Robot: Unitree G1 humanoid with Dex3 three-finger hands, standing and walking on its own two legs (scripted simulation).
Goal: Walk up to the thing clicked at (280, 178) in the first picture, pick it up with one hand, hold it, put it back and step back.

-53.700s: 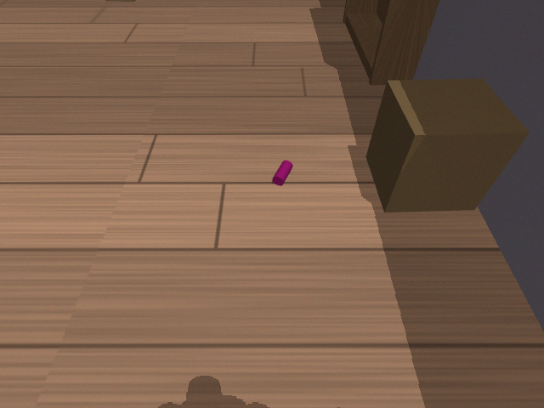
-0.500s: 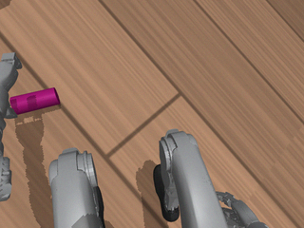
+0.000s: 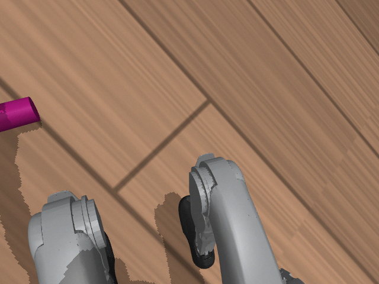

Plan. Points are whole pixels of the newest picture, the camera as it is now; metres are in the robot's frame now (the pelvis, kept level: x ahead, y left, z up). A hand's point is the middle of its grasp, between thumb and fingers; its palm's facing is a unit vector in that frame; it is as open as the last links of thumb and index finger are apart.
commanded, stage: home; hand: left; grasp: from above
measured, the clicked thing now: (2, 117) +0.51 +0.31 -0.30
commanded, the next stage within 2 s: none
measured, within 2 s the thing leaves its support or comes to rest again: neither
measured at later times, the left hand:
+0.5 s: hand out of the picture +0.33 +0.28 +0.05, palm faces -0.24 -0.67 -0.70, open 7.9 cm
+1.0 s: hand out of the picture +0.24 +0.22 +0.26, palm faces +0.18 -0.95 -0.26, open 7.4 cm
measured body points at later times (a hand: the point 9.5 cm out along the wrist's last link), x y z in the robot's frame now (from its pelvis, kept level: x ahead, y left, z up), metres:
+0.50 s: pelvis +0.00 +0.00 +0.16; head +0.18 +0.05 +0.57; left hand +0.34 +0.31 +0.09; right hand +0.20 -0.25 +0.05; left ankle +0.07 +0.12 -0.29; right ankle +0.11 -0.14 -0.29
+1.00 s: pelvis +0.06 +0.00 +0.34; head +0.12 +0.02 +0.78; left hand +0.23 +0.27 +0.28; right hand +0.25 -0.22 +0.25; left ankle +0.07 +0.12 -0.29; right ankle +0.11 -0.14 -0.29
